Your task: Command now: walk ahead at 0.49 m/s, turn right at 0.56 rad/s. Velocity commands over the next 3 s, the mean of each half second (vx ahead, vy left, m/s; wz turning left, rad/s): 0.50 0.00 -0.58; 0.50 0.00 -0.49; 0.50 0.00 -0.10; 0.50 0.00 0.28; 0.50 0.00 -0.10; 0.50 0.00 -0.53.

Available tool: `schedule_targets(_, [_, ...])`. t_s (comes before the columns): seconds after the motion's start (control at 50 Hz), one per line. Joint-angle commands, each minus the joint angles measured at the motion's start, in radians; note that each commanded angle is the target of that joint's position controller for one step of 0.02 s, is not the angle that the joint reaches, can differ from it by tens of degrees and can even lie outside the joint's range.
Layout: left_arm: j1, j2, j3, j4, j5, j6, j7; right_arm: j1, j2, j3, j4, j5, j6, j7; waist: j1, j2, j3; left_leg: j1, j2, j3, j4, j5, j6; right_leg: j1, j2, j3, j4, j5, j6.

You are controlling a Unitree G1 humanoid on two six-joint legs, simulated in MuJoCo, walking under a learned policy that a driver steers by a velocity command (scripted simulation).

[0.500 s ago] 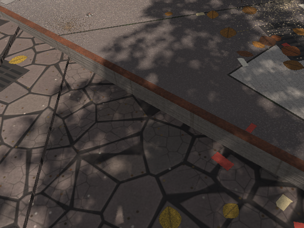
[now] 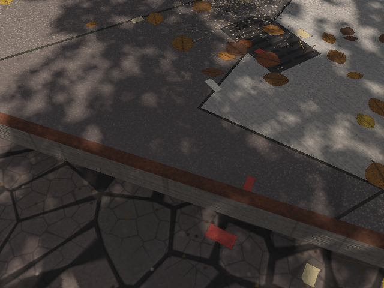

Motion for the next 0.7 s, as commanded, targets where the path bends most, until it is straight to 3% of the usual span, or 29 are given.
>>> schedule_targets(0.02, [0.035, -0.005, 0.000, -0.081, 0.008, 0.013, -0.007, -0.048, -0.106, -0.022, -0.041, -0.002, -0.021, -0.009, 0.035, 0.114, 0.003, 0.029, 0.300, -0.173, -0.223, 0.202, 0.176, -0.108, -0.077, 0.068, -0.060, 0.101, 0.005])
schedule_targets(0.12, [-0.151, 0.001, -0.022, -0.153, 0.013, -0.004, -0.053, -0.009, -0.167, -0.034, -0.043, 0.007, -0.010, -0.026, -0.016, 0.077, 0.036, 0.056, 0.254, 0.009, -0.238, 0.247, 0.139, -0.053, -0.042, -0.021, -0.385, 0.357, 0.006])
schedule_targets(0.2, [-0.261, 0.032, -0.026, -0.219, 0.011, -0.001, -0.080, 0.071, -0.221, -0.047, -0.029, 0.030, 0.012, -0.027, -0.046, 0.071, 0.055, 0.225, 0.302, 0.047, -0.178, 0.326, 0.113, -0.074, -0.011, -0.066, -0.509, 0.281, -0.023])
schedule_targets(0.24, [-0.242, 0.070, -0.013, -0.238, 0.013, 0.002, -0.084, 0.074, -0.252, -0.055, -0.034, 0.034, 0.027, -0.031, -0.016, 0.100, 0.012, 0.284, 0.308, 0.081, -0.054, 0.618, 0.089, 0.014, 0.052, -0.123, -0.534, 0.179, -0.057])
schedule_targets(0.26, [-0.167, 0.100, 0.003, -0.228, 0.012, 0.003, -0.084, 0.072, -0.264, -0.058, -0.036, 0.035, 0.037, -0.033, 0.032, 0.117, -0.039, 0.287, 0.299, 0.100, 0.074, 0.771, 0.078, 0.124, 0.098, -0.153, -0.546, 0.139, -0.081])
schedule_targets(0.28, [-0.012, 0.148, 0.032, -0.189, 0.009, 0.004, -0.078, 0.065, -0.256, -0.053, -0.042, 0.034, 0.046, -0.037, 0.117, 0.107, -0.115, 0.223, 0.268, 0.129, 0.280, 0.823, 0.051, 0.340, 0.149, -0.168, -0.604, 0.184, -0.115])
schedule_targets(0.3, [0.172, 0.237, 0.072, -0.144, 0.009, 0.012, -0.057, 0.082, -0.217, -0.037, -0.062, 0.010, 0.044, -0.042, 0.185, 0.016, -0.217, -0.021, 0.231, 0.135, 0.596, 0.573, 0.002, 0.667, 0.074, -0.004, -0.605, 0.207, -0.171])
schedule_targets(0.32, [0.142, 0.356, 0.085, -0.150, 0.002, 0.006, -0.053, 0.173, -0.057, 0.014, -0.124, -0.022, 0.013, -0.025, 0.048, -0.260, -0.306, -0.473, 0.022, 0.049, 0.949, -0.376, -0.055, 0.977, -0.193, 0.592, -0.721, 0.035, -0.358])
schedule_targets(0.34, [0.193, 0.277, 0.058, -0.189, 0.018, -0.007, -0.054, 0.064, -0.147, 0.004, -0.136, 0.025, -0.033, -0.008, 0.130, -0.138, -0.428, -0.582, -0.001, -0.185, 1.055, -0.430, -0.035, 1.041, -0.249, 0.812, -0.873, -0.054, -0.388])
schedule_targets(0.36, [0.155, 0.227, 0.042, -0.181, 0.027, -0.020, -0.054, -0.040, -0.187, -0.008, -0.169, 0.059, -0.053, -0.001, 0.141, -0.085, -0.288, -0.672, 0.046, -0.189, 1.039, -0.322, -0.011, 0.966, -0.219, 0.664, -0.890, 0.041, -0.331])
schedule_targets(0.38, [0.089, 0.197, 0.034, -0.191, 0.021, -0.027, -0.052, -0.048, -0.170, 0.000, -0.166, 0.045, -0.061, -0.006, 0.098, -0.008, -0.208, -0.635, 0.093, -0.191, 0.952, -0.238, 0.002, 0.819, -0.179, 0.538, -0.879, 0.147, -0.295])
schedule_targets(0.4, [0.008, 0.165, 0.023, -0.210, 0.024, -0.028, -0.050, -0.040, -0.173, -0.004, -0.152, 0.019, -0.057, -0.014, 0.050, 0.042, -0.153, -0.549, 0.127, -0.192, 0.866, -0.191, -0.005, 0.663, -0.147, 0.443, -0.885, 0.267, -0.269])
schedule_targets(0.44, [-0.060, 0.137, 0.008, -0.239, 0.039, -0.029, -0.043, -0.008, -0.181, -0.015, -0.153, 0.009, -0.027, -0.014, -0.011, 0.021, -0.119, -0.420, 0.148, -0.197, 0.785, -0.167, -0.019, 0.489, -0.114, 0.360, -0.926, 0.411, -0.260])
schedule_targets(0.5, [-0.050, 0.168, 0.016, -0.241, 0.027, -0.033, -0.026, -0.042, -0.137, -0.005, -0.177, -0.012, -0.001, -0.016, -0.025, 0.023, -0.083, -0.384, 0.119, -0.161, 0.628, -0.067, -0.065, 0.368, -0.067, 0.252, -0.957, 0.498, -0.259])
schedule_targets(0.56, [-0.016, 0.176, 0.019, -0.237, 0.018, -0.026, -0.012, -0.157, -0.107, 0.010, -0.213, -0.009, 0.002, -0.013, 0.017, -0.010, -0.050, -0.328, 0.066, -0.143, 0.370, 0.152, -0.085, 0.314, 0.003, 0.177, -0.950, 0.394, -0.208])
schedule_targets(0.62, [0.036, 0.164, 0.016, -0.222, 0.022, -0.012, -0.012, -0.206, -0.087, 0.022, -0.239, 0.010, 0.010, -0.011, 0.049, -0.062, -0.062, -0.240, 0.010, -0.126, 0.284, 0.232, -0.092, 0.304, 0.000, 0.195, -0.895, 0.343, -0.169])
schedule_targets(0.7, [0.036, 0.139, 0.006, -0.228, 0.013, 0.007, -0.003, -0.196, -0.153, 0.002, -0.257, 0.015, 0.005, 0.003, 0.023, -0.091, -0.049, -0.237, 0.006, -0.167, 0.195, 0.054, -0.046, 0.423, -0.058, 0.359, -0.785, 0.221, -0.141])
Next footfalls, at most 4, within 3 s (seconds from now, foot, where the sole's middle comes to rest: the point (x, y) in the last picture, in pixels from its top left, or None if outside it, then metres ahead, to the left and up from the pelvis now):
0.30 right None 0.32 -0.16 -0.78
0.76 left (214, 246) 0.62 -0.05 -0.78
1.26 right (327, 195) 0.75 -0.45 -0.65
1.84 left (302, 111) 1.17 -0.45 -0.65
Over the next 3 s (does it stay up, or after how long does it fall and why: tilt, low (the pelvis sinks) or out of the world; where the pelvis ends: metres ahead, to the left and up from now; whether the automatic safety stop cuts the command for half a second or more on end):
stays up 1.59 -0.76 0.13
